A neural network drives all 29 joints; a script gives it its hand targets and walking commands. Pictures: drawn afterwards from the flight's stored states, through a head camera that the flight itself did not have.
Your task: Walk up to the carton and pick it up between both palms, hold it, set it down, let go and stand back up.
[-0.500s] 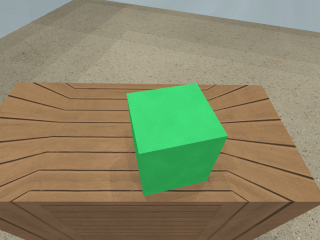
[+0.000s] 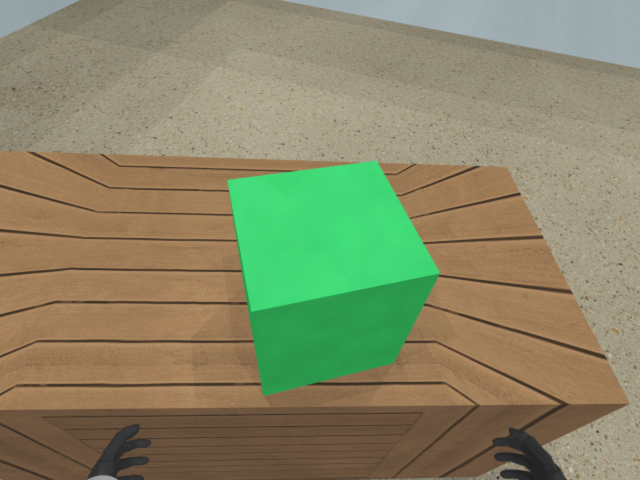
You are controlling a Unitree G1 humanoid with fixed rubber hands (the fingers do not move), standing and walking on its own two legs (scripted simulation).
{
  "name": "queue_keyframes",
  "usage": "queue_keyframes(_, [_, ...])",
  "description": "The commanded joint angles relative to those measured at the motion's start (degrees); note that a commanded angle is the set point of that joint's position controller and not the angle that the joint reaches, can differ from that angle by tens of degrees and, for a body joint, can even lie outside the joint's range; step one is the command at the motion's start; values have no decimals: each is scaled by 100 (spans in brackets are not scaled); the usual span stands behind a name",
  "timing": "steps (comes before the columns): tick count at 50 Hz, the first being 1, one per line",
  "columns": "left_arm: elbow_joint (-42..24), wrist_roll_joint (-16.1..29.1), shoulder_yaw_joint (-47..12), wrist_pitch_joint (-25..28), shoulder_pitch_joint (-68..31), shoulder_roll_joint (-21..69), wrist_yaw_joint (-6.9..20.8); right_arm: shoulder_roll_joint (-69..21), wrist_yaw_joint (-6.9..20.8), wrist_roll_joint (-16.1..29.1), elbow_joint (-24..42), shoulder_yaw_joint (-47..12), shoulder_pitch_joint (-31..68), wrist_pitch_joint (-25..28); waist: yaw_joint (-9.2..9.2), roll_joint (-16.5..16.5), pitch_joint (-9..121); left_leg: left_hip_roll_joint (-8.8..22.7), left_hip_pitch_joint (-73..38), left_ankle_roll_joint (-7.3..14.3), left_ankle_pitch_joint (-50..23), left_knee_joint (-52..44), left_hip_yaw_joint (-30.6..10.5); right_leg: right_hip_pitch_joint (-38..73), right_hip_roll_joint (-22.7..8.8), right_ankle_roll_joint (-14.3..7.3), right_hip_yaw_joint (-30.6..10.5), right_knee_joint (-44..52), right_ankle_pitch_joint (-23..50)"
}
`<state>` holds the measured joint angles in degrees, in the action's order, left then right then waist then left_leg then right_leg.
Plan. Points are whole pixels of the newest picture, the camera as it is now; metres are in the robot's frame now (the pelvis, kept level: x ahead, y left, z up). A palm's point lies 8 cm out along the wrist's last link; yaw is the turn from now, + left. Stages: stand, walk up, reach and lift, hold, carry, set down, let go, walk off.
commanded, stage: reach and lift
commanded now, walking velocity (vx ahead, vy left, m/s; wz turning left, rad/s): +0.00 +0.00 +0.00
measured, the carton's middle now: (318, 280) +0.39 +0.01 +0.00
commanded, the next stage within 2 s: none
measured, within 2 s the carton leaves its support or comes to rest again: neither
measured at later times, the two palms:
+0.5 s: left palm out of the picture +0.15 +0.24 -0.06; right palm (524, 465) +0.17 -0.24 -0.05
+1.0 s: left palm out of the picture +0.14 +0.21 -0.03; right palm (527, 467) +0.16 -0.23 -0.03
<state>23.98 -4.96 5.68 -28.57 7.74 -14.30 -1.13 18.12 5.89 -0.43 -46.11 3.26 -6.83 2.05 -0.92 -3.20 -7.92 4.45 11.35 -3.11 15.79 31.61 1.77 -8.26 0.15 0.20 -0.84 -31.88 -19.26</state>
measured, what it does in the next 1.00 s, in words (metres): stands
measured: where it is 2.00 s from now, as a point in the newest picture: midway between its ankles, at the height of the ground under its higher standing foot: outside the picture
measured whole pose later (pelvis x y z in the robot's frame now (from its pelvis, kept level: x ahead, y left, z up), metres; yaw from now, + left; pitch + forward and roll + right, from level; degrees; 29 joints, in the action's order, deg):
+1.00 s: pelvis +0.01 +0.00 +0.02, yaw -1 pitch -3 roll +0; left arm 15.8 2.2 -1.3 2.4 22.7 -7.5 -9.1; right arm 14.4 7.6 10.5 -30.2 -0.8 -18.9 14.5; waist -3.9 -2.5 -1.2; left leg 4.3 5.5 -3.3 8.7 17.1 3.1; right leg -3.3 0.2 -0.1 -1.6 -18.4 -12.5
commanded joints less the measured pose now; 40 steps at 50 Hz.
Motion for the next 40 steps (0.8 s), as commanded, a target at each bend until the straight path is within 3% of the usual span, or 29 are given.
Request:
queue_keyframes(1, [-1066,41,348,447,-413,-945,-136,979,-57,95,942,267,364,305,-123,181,1319,-539,-1247,54,-1182,-484,282,-597,105,43,290,889,2553])
queue_keyframes(6, [-1053,248,215,849,-204,-816,-116,848,-114,135,1151,242,203,529,-131,50,1362,-564,-1378,94,-1297,-722,289,-437,114,109,250,1125,2710])
queue_keyframes(12, [-1097,398,160,1274,-49,-734,-168,753,-171,125,1333,249,4,702,-136,3,1273,-598,-1533,122,-1437,-1071,301,-420,154,137,272,1426,2386])
queue_keyframes(17, [-1240,443,81,1538,151,-558,-260,790,-112,171,1253,307,-56,799,-91,264,1268,-541,-1722,74,-1684,-1167,256,-401,178,41,320,1574,2095])
queue_keyframes(18, [-1238,447,117,1603,147,-552,-293,755,-102,211,1337,281,5,837,-182,303,1237,-548,-1695,89,-1696,-1203,271,-403,154,29,306,1603,2023])
queue_keyframes(23, [-1372,464,18,1897,348,-350,-409,720,-47,327,1450,279,-146,919,-141,210,1149,-515,-1696,78,-1812,-1308,249,-367,180,-2,286,1709,1963])
queue_keyframes(27, [-1435,481,-86,2146,506,-137,-488,751,23,472,1625,248,-142,1032,-225,132,1097,-492,-1763,30,-1910,-1365,205,-375,208,-38,259,1819,1862])
queue_keyframes(40, [-1828,550,-336,2935,944,188,-726,668,166,953,2168,72,-624,1328,-275,214,967,-474,-1681,-14,-1876,-1469,246,-425,182,-131,110,2015,1472])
